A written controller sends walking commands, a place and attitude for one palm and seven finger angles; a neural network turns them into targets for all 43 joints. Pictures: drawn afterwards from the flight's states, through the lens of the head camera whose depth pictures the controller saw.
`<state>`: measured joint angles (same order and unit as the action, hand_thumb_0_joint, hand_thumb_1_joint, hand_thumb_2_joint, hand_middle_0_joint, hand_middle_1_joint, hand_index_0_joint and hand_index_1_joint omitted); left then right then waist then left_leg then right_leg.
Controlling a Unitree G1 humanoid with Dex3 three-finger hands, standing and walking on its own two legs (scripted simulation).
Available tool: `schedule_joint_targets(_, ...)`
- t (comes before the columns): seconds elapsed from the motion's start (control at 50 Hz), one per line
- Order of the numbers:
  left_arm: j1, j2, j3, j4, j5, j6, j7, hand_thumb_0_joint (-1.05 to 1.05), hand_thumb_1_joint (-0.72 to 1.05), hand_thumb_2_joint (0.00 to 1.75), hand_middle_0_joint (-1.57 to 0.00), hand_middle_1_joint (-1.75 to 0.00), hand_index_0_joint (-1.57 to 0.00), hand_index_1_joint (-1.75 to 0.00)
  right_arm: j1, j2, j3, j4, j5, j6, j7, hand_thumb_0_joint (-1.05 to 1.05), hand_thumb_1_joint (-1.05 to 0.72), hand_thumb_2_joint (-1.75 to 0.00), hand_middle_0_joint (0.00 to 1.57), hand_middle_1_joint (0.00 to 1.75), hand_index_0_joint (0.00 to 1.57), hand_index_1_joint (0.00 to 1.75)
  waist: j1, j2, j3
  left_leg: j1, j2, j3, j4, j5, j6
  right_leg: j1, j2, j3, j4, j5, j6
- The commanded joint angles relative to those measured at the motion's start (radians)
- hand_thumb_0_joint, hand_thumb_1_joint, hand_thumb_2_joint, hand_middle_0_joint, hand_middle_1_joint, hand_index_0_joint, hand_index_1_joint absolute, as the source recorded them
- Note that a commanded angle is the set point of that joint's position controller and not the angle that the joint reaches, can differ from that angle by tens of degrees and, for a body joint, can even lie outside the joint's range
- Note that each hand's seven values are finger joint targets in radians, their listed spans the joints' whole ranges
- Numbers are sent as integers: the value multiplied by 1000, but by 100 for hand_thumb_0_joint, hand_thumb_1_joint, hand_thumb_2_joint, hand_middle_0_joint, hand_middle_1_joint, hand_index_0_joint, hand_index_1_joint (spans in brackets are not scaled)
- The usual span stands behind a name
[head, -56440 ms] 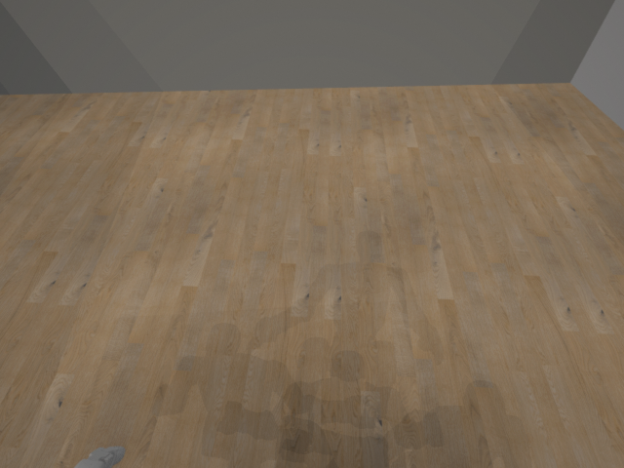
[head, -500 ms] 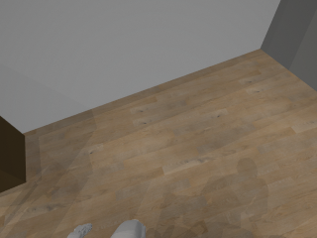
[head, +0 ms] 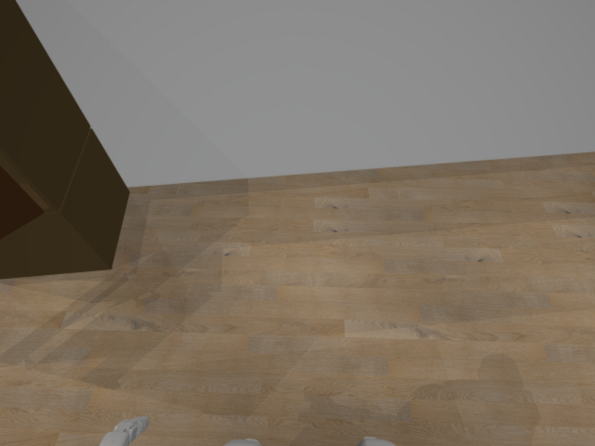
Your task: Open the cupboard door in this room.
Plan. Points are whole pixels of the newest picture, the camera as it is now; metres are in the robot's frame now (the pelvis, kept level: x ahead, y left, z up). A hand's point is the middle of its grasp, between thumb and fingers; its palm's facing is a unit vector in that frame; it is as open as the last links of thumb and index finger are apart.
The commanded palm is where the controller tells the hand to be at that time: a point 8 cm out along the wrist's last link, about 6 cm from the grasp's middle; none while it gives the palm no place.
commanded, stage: turn to face it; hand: left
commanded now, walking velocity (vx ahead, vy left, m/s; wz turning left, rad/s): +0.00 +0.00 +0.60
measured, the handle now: out of the picture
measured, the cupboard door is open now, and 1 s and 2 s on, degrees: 42 42 42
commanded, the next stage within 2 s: take the last steps up to it in 1.22 s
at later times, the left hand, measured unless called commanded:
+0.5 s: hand out of the picture -0.03 +0.21 -0.18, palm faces +0.36 -0.90 -0.25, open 7.4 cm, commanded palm none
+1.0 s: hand out of the picture -0.03 +0.15 -0.15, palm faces +0.58 -0.78 -0.24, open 7.4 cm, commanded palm none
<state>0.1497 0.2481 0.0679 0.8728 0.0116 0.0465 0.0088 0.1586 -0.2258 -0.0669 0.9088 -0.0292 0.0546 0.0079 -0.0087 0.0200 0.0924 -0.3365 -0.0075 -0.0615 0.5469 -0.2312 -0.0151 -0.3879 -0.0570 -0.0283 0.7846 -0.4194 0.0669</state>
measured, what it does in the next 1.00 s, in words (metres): steps on the spot, turning left: right foot, then left foot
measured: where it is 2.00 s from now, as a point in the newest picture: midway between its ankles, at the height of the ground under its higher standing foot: outside the picture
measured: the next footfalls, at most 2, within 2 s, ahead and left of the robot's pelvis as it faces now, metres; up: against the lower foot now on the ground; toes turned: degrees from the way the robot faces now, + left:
right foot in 0.04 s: +0.05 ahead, -0.13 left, +0.00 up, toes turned -1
left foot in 0.42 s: +0.02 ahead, +0.12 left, +0.00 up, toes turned +22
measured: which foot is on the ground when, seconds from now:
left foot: down 0.00-0.04, up 0.06-0.40, down 0.42-0.78, up 0.80-1.00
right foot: up 0.00-0.02, down 0.04-0.40, up 0.42-0.76, down 0.78-1.00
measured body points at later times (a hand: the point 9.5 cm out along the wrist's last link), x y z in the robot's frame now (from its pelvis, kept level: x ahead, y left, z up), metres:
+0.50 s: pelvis +0.00 -0.01 -0.01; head +0.04 +0.03 +0.44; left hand -0.04 +0.26 -0.16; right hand +0.20 -0.21 -0.13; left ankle -0.02 +0.10 -0.73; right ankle +0.01 -0.15 -0.68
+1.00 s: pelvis +0.01 -0.05 +0.01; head +0.06 -0.03 +0.46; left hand -0.06 +0.19 -0.13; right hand +0.22 -0.22 -0.14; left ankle -0.07 +0.06 -0.67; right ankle +0.07 -0.15 -0.73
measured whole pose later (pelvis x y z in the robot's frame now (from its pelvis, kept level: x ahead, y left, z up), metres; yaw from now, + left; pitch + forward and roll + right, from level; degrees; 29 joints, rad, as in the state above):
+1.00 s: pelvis +0.01 -0.05 +0.01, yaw +37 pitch +0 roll +2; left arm 0.20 0.17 0.03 0.89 0.02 0.01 0.02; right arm 0.16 -0.24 -0.09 0.95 -0.01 0.09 0.03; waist -0.03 0.00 0.10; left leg -0.46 0.01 0.04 0.99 -0.44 -0.07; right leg -0.21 -0.12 -0.16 0.51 -0.29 0.01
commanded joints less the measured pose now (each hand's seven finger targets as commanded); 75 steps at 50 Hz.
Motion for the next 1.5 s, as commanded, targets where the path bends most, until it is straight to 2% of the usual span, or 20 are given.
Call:
schedule_joint_targets(0.0,160,130,39,-38,10,-47,14,0,90,90,-20,-30,-20,-30,-60,-152,-53,-102,15,-14,-2,0,-90,-90,20,30,20,30,63,-31,-156,-175,73,-154,21,-46,61,362,-80,80,-430,100,-41)
schedule_joint_targets(0.02,171,217,55,-43,24,-55,22,0,90,90,-20,-30,-20,-30,-53,-86,-41,-123,19,-17,4,0,-90,-90,20,30,20,30,75,-339,-145,-320,-77,31,287,-303,-21,402,-359,384,-539,123,-154)
schedule_joint_targets(0.04,143,229,49,-60,17,-52,26,0,90,90,-20,-30,-20,-30,-64,-130,-51,-126,12,-13,9,0,-90,-90,20,30,20,30,72,-295,-133,-269,-34,5,525,-377,-17,253,-465,397,-555,142,-229)
schedule_joint_targets(0.14,30,111,17,-72,13,-61,29,0,90,90,-20,-30,-20,-30,-44,-75,-33,-62,16,8,26,0,-90,-90,20,30,20,30,-3,-227,-90,-233,31,62,613,-193,-51,246,-263,23,-437,534,-161)
schedule_joint_targets(0.26,145,161,39,-22,20,-61,26,0,90,90,-20,-30,-20,-30,-119,-44,-11,-75,21,-7,28,0,-90,-90,20,30,20,30,60,-230,-134,-134,17,154,247,-243,-45,387,-305,-38,-345,764,-172)
schedule_joint_targets(0.34,120,173,50,-10,12,-56,16,0,90,90,-20,-30,-20,-30,-38,-73,-16,-62,18,-19,23,0,-90,-90,20,30,20,30,10,-202,-160,76,1,179,-29,-65,-18,298,-298,-112,-213,690,-108)
schedule_joint_targets(0.4,18,68,16,-108,5,-33,8,0,90,90,-20,-30,-20,-30,160,-296,-72,-23,6,-23,5,0,-90,-90,20,30,20,30,-103,265,-210,374,451,-339,-173,595,259,-214,-79,-90,297,-276,18)
schedule_joint_targets(0.52,26,74,27,-36,8,-15,-2,0,90,90,-20,-30,-20,-30,-8,-195,-40,-61,3,-38,-18,0,-90,-90,20,30,20,30,-5,130,-118,152,237,-156,-220,248,165,-159,-55,20,316,9,16)
schedule_joint_targets(0.7,82,65,22,-45,-1,-34,6,0,90,90,-20,-30,-20,-30,-36,-199,-57,-72,4,-19,-10,0,-90,-90,20,30,20,30,24,138,-134,-3,177,-250,-131,177,142,176,44,-25,-194,91,-4)
schedule_joint_targets(0.72,125,88,29,-38,0,-43,11,0,90,90,-20,-30,-20,-30,-49,-181,-54,-80,10,-18,-8,0,-90,-90,20,30,20,30,49,83,-148,-70,132,-229,-72,121,102,290,18,-8,-344,168,-11)
schedule_joint_targets(0.76,158,228,52,-43,23,-55,24,0,90,90,-20,-30,-20,-30,-54,-85,-41,-115,19,-22,4,0,-90,-90,20,30,20,30,78,-328,-144,-306,-86,33,372,-367,-23,385,-419,402,-545,216,-185)
schedule_joint_targets(0.78,126,202,42,-52,15,-58,28,0,90,90,-20,-30,-20,-30,-49,-134,-51,-102,10,-12,6,0,-90,-90,20,30,20,30,57,-269,-124,-265,-20,-24,576,-353,-11,243,-434,372,-538,192,-230)
schedule_joint_targets(0.88,19,107,15,-70,12,-62,28,0,90,90,-20,-30,-20,-30,-24,-68,-31,-47,13,8,24,0,-90,-90,20,30,20,30,-9,-219,-81,-224,32,61,599,-185,-49,225,-259,23,-449,494,-162)
schedule_joint_targets(0.98,136,156,35,-15,19,-62,25,0,90,90,-20,-30,-20,-30,-94,-37,-8,-53,21,-9,21,0,-90,-90,20,30,20,30,57,-208,-118,-126,14,144,270,-246,-44,355,-297,-17,-363,730,-178)
schedule_joint_targets(1.06,118,163,42,5,10,-56,17,0,90,90,-20,-30,-20,-30,-5,-58,-8,-26,18,-23,13,0,-90,-90,20,30,20,30,7,-200,-144,95,-3,166,-35,-49,-18,265,-276,-77,-253,634,-112)
schedule_joint_targets(1.12,56,44,4,-63,1,-33,11,0,90,90,-20,-30,-20,-30,133,-257,-50,-2,2,-29,-4,0,-90,-90,20,30,20,30,-75,260,-192,311,430,-294,-190,549,240,-120,-67,-91,182,-261,8)
schedule_joint_targets(1.4,156,23,8,59,9,-45,-13,0,90,90,-20,-30,-20,-30,-9,-153,-22,0,5,-34,-18,0,-90,-90,20,30,20,30,41,130,-117,19,173,-130,-182,-152,144,227,38,-85,-237,54,-23)
schedule_joint_targets(1.42,217,50,17,79,14,-57,-11,0,90,90,-20,-30,-20,-30,-22,-125,-22,-4,11,-35,-13,0,-90,-90,20,30,20,30,72,38,-98,-100,108,-83,-80,-254,104,358,-2,-45,-368,62,-34)
schedule_joint_targets(1.46,304,194,43,83,21,-68,4,0,90,90,-20,-30,-20,-30,-105,-70,-11,-72,9,-38,5,0,-90,-90,20,30,20,30,138,-331,-4,-427,-36,49,429,-384,12,398,-447,513,-665,-237,-209)
schedule_joint_targets(1.48,272,171,38,76,13,-78,8,0,90,90,-20,-30,-20,-30,-128,-103,-18,-72,0,-34,11,0,-90,-90,20,30,20,30,106,-245,32,-426,15,-25,560,-276,15,297,-443,533,-682,-267,-233)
